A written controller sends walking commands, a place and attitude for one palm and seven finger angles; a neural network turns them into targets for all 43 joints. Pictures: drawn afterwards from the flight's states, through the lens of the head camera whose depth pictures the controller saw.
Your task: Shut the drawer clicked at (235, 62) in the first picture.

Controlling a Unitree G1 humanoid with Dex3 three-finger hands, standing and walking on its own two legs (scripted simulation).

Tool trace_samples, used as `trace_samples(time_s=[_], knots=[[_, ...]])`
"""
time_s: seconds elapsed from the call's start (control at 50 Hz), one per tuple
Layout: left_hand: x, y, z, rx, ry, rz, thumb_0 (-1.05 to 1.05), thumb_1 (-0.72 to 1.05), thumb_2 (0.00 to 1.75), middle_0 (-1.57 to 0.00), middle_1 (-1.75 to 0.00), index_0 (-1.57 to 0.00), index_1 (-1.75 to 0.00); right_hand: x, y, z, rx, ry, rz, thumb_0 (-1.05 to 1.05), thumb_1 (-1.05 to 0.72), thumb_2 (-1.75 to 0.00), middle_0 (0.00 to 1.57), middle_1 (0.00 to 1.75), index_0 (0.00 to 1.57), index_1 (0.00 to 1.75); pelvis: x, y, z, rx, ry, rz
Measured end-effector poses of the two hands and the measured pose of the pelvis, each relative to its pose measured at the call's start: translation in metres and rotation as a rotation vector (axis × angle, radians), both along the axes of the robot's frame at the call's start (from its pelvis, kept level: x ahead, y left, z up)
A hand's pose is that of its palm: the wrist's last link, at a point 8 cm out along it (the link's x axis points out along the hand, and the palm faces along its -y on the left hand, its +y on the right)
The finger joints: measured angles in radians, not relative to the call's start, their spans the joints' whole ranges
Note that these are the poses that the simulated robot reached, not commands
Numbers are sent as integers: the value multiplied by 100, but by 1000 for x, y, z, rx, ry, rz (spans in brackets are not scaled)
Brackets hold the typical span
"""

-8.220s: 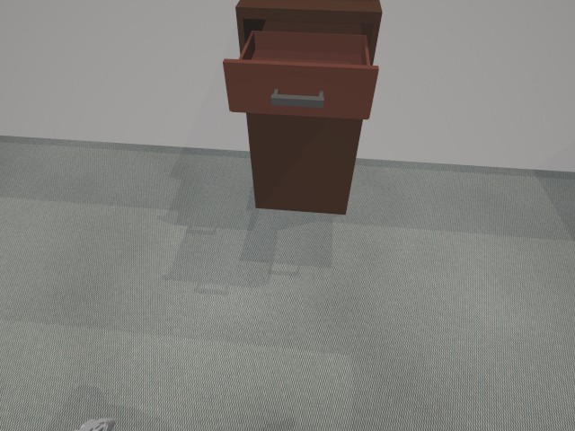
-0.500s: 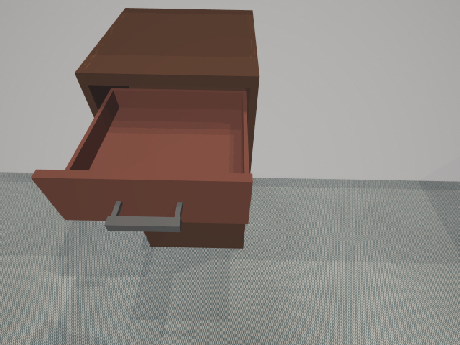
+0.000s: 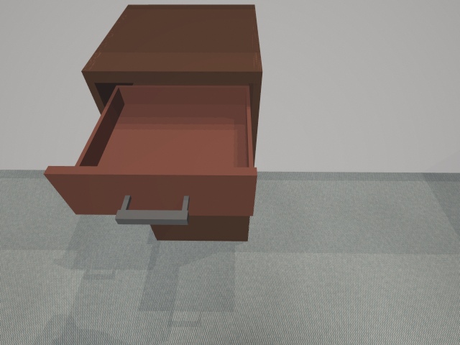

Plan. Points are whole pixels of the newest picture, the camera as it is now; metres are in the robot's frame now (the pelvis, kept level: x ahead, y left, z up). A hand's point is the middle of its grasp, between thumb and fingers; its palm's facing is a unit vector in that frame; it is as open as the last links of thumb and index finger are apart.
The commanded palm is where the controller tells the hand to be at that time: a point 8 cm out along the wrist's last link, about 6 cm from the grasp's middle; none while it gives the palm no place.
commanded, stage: look again from close up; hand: left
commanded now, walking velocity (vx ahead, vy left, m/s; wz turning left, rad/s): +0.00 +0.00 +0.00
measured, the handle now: (154, 208) +0.36 +0.17 +0.02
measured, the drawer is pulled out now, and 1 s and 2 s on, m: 0.30 0.30 0.30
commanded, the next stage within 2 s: raise the hand and make a fist in 0.52 s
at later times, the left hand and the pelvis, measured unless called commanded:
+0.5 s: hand out of the picture +0.03 +0.15 -0.17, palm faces +0.01 -0.98 -0.20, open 7.3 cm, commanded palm none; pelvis +0.03 -0.02 +0.00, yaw +0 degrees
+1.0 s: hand (164, 315) +0.18 +0.12 -0.02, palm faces +0.00 -1.00 +0.01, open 6.1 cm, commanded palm +0.13 +0.20 -0.02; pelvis +0.01 -0.04 -0.06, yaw +2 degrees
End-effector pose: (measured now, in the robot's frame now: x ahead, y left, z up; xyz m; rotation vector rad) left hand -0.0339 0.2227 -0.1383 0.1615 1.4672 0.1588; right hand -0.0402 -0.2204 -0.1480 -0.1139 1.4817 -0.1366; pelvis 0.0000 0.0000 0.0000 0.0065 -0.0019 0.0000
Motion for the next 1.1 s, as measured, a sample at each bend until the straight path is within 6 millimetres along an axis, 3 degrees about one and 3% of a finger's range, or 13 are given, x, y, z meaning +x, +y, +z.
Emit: trace_samples(time_s=[0.1,0.22,0.42,0.64,0.68,0.74,0.8,0.86,0.92,0.98,1.04,1.1], knots=[[11,-12,-2,-19,1,-4,1,91,90,-19,-30,-20,-30,10,7,-1,20,-5,-8,0,-91,-90,20,29,20,30,8,-3,1,2,1,-4],[36,-24,-5,-34,-39,-15,1,91,90,-20,-30,-20,-30,36,10,-2,31,-53,-5,0,-91,-90,20,29,20,30,17,-7,1,3,-6,-7],[59,-19,-4,-10,-77,-15,1,92,90,-20,-30,-20,-30,63,-8,0,-6,-90,10,1,-92,-90,20,29,20,30,29,-14,1,4,-13,-4],[67,-22,-3,1,-83,-13,1,91,90,-20,-30,-20,-30,78,-19,1,-14,-93,30,1,-92,-90,20,29,20,30,35,-20,2,-2,-3,5],[92,-12,15,32,-243,71,2,94,90,-20,-30,-21,-30,89,-25,7,-44,-185,31,1,-92,-90,20,29,20,30,35,-21,0,-1,-1,5],[151,-4,69,95,-654,84,3,95,90,-22,-32,-22,-32,121,-37,17,-82,-412,44,1,-92,-90,21,29,20,30,34,-21,-4,4,10,36],[203,-11,120,68,-1034,50,3,95,90,-24,-35,-25,-35,162,-48,28,-105,-614,84,1,-92,-90,21,29,20,30,28,-22,-11,-1,47,57],[227,-28,146,-40,-1333,-22,2,94,90,-28,-39,-29,-40,205,-57,43,-119,-792,117,1,-91,-90,20,29,20,30,21,-26,-25,2,107,41],[222,-45,142,-143,-1481,-139,1,93,90,-33,-45,-34,-45,243,-62,57,-126,-938,161,1,-91,-90,20,29,20,30,14,-31,-43,5,152,30],[199,-48,121,-181,-1433,-162,1,92,90,-39,-51,-40,-51,273,-61,67,-129,-1034,199,1,-91,-90,20,29,20,30,10,-36,-58,5,169,32],[172,-39,107,-134,-1352,-91,1,91,90,-45,-57,-46,-57,291,-52,71,-118,-1083,234,1,-91,-90,20,29,20,30,8,-41,-67,-6,176,47],[155,-28,112,-50,-1354,-42,2,90,90,-51,-63,-52,-64,297,-39,66,-90,-1088,274,1,-91,-90,20,29,20,30,6,-44,-72,-25,177,67]])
